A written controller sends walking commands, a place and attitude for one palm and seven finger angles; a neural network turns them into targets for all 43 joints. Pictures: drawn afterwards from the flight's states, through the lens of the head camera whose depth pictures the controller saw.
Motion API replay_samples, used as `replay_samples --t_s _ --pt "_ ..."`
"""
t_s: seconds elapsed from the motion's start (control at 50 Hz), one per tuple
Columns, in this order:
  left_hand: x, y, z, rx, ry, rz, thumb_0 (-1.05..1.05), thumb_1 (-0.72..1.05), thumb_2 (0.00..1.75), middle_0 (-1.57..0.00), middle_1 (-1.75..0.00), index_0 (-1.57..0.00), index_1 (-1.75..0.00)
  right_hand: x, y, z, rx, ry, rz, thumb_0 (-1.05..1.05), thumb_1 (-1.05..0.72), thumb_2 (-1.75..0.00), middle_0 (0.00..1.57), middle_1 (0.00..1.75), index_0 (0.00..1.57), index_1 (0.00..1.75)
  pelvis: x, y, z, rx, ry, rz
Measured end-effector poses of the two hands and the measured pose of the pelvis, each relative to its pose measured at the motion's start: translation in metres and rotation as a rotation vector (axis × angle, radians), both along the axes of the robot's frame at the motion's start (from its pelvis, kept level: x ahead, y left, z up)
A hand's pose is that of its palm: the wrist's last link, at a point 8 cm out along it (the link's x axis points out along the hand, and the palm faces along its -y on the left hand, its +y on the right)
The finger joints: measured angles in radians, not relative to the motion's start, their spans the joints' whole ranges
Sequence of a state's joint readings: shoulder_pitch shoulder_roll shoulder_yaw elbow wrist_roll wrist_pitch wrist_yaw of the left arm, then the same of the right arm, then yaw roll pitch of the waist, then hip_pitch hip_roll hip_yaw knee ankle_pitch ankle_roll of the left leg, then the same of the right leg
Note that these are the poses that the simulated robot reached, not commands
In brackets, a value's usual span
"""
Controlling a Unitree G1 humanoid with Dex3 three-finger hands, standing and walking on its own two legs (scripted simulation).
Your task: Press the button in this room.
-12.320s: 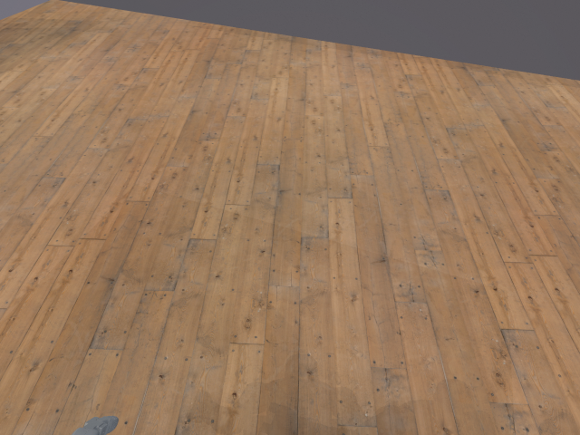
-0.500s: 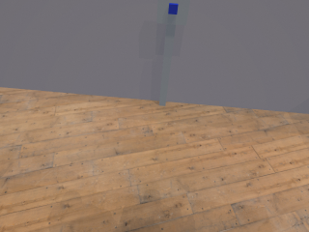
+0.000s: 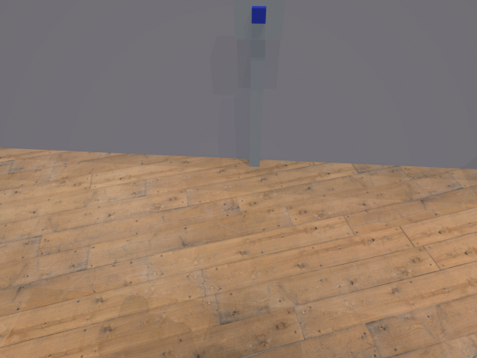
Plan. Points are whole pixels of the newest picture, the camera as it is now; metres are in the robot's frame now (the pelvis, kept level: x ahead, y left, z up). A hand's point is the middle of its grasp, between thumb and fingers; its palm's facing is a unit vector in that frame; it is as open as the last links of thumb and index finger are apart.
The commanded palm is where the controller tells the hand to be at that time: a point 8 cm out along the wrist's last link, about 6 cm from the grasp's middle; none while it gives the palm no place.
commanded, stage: stand and wait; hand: left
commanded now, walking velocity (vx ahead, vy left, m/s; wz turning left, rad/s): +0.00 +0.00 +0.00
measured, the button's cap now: (258, 14) +1.22 -0.03 +0.08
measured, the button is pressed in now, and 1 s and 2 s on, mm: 0 0 0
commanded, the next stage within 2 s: look at it before walking up in 0.26 s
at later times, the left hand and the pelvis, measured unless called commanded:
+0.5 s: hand out of the picture -0.02 +0.13 -0.17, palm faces +0.04 -0.99 -0.15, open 7.3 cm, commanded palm none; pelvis +0.00 -0.01 +0.00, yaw -1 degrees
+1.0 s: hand out of the picture +0.00 +0.16 -0.17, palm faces +0.01 -0.98 -0.20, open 7.3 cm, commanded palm none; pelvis +0.01 -0.01 +0.00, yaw -2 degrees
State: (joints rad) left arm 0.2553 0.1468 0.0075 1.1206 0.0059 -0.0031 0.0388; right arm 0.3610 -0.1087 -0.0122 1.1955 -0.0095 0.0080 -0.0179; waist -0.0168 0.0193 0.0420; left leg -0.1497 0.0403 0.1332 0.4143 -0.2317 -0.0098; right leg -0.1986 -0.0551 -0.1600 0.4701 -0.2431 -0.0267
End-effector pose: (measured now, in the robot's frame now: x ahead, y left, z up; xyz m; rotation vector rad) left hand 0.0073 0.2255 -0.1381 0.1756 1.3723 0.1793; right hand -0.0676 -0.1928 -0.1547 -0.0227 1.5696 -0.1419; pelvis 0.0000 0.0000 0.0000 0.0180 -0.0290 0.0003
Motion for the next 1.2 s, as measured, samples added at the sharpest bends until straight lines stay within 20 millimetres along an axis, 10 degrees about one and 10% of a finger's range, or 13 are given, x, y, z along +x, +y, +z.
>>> replay_samples --t_s 0.38,0.84,1.2 --pt "-0.04 -0.049 -0.007 -0.098 0.08 0.04 0.0 0.91 0.9 -0.2 -0.3 -0.2 -0.3 0.059 -0.024 0.003 -0.054 -0.146 0.039 0.01 -0.93 -0.9 0.19 0.3 0.19 0.3 0.005 -0.01 0.003 -0.007 -0.005 -0.006" --pt "-0.013 -0.021 -0.001 -0.032 0.035 -0.001 0.01 0.91 0.9 -0.2 -0.3 -0.2 -0.3 0.029 -0.015 0.003 -0.03 -0.078 0.004 0.0 -0.91 -0.9 0.19 0.3 0.2 0.3 0.006 -0.009 0.003 -0.008 -0.001 -0.016" --pt "0.006 0.002 -0.019 -0.077 0.082 -0.029 0.0 0.91 0.9 -0.2 -0.3 -0.2 -0.3 0.053 -0.023 0.005 -0.128 -0.15 -0.07 0.0 -0.91 -0.9 0.19 0.3 0.2 0.3 0.026 0.011 -0.009 -0.036 0.032 -0.111"
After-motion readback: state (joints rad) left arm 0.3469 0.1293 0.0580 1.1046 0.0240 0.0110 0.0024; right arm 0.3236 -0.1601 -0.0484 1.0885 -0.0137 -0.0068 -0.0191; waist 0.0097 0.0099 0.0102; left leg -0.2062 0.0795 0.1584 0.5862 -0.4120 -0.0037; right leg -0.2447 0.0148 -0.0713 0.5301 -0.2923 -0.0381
